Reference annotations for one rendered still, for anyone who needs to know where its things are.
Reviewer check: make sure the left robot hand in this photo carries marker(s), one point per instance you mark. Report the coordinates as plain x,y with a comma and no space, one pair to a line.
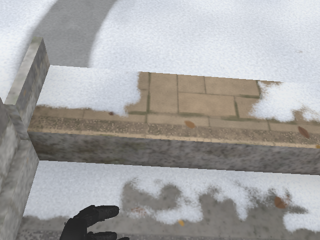
76,227

